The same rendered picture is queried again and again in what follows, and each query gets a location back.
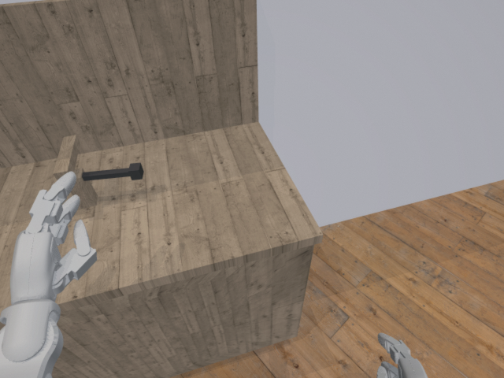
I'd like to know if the robot left forearm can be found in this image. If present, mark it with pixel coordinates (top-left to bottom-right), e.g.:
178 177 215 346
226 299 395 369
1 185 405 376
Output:
0 299 64 378

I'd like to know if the robot right hand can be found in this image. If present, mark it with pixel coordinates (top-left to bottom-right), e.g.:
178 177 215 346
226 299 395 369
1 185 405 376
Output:
376 333 428 378

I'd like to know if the tap lever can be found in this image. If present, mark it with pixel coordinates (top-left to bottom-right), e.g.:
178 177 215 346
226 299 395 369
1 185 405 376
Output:
82 162 144 181

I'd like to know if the counter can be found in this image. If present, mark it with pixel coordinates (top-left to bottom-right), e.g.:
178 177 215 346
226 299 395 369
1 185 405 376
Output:
0 0 323 378

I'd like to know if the robot left hand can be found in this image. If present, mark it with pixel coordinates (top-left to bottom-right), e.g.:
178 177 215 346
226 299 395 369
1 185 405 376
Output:
10 171 97 304

